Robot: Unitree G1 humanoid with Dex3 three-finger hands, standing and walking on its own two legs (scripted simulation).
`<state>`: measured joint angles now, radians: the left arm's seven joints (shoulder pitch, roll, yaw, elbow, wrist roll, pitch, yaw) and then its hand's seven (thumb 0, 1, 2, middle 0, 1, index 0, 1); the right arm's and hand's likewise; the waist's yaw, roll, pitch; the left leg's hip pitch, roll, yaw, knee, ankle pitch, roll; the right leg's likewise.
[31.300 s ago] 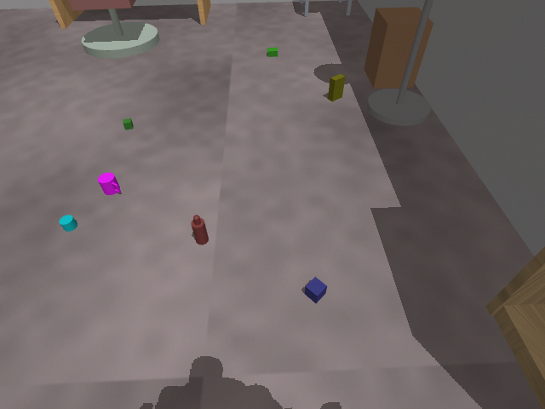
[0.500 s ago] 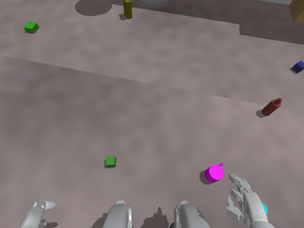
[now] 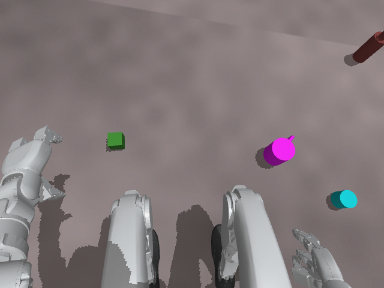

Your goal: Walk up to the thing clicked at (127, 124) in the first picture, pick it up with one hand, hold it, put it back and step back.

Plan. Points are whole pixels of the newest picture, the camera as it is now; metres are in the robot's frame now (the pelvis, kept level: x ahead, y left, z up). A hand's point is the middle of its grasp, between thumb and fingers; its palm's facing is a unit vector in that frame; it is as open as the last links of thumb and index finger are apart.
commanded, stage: rise first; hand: left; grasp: from above
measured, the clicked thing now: (116, 141) +0.53 +0.25 -0.43
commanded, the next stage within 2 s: approach in 1.34 s
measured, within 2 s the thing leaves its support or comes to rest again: neither
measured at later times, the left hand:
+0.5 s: hand (69, 151) +0.44 +0.32 -0.23, palm faces -0.47 -0.07 -0.88, open 13.9 cm
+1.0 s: hand (80, 142) +0.48 +0.31 -0.28, palm faces -0.45 -0.04 -0.89, open 14.0 cm
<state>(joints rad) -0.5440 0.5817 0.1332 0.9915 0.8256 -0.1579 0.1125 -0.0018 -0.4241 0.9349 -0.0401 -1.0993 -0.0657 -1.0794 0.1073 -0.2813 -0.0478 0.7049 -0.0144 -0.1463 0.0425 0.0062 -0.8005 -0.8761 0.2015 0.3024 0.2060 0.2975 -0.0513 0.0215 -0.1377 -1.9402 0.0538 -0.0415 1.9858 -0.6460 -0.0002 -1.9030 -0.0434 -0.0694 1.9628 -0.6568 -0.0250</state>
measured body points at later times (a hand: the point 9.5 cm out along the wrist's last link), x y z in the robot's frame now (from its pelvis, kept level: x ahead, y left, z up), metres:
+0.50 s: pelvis -0.01 +0.02 -0.07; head +0.23 +0.07 +0.30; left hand +0.46 +0.32 -0.18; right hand +0.05 -0.27 -0.19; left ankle +0.09 +0.13 -0.42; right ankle +0.09 -0.11 -0.42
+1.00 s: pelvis +0.00 +0.01 -0.11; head +0.26 +0.06 +0.26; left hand +0.50 +0.31 -0.23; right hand +0.03 -0.27 -0.22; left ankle +0.09 +0.13 -0.42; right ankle +0.09 -0.11 -0.42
